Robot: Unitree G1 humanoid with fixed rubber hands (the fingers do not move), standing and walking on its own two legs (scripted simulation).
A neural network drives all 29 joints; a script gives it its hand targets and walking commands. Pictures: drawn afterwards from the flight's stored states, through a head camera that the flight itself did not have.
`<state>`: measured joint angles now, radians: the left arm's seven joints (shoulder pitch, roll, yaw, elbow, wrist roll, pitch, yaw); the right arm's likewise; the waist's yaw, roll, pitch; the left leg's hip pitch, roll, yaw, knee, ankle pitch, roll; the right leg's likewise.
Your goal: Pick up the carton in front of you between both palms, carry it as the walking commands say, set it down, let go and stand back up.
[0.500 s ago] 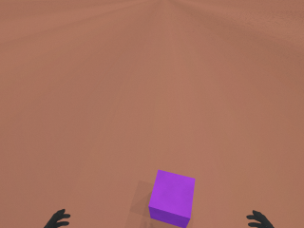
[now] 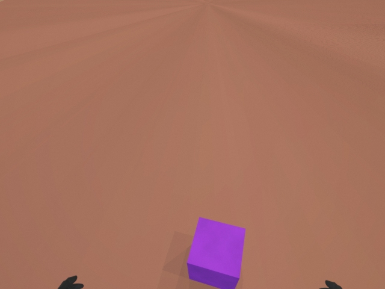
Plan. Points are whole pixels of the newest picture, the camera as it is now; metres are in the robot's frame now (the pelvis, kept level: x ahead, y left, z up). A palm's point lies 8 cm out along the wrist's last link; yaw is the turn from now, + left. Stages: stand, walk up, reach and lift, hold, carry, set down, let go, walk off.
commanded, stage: stand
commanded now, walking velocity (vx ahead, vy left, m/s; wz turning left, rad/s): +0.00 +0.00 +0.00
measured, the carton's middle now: (216, 254) +0.40 -0.07 -0.65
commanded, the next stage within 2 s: none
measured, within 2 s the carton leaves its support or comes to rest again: neither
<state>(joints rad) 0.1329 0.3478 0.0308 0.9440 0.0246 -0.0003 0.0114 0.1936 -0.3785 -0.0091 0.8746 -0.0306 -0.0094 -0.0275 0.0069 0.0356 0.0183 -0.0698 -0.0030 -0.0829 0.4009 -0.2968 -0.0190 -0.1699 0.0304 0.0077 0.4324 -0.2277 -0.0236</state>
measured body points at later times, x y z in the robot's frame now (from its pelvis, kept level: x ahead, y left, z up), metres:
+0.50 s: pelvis -0.01 +0.00 +0.00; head -0.02 -0.01 +0.45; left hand +0.09 +0.32 -0.11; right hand +0.08 -0.31 -0.12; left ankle -0.05 +0.14 -0.74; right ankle +0.00 -0.10 -0.74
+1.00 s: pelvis -0.01 +0.00 +0.00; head -0.01 -0.01 +0.45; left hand +0.09 +0.32 -0.11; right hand +0.07 -0.31 -0.12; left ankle -0.05 +0.14 -0.74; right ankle +0.00 -0.11 -0.74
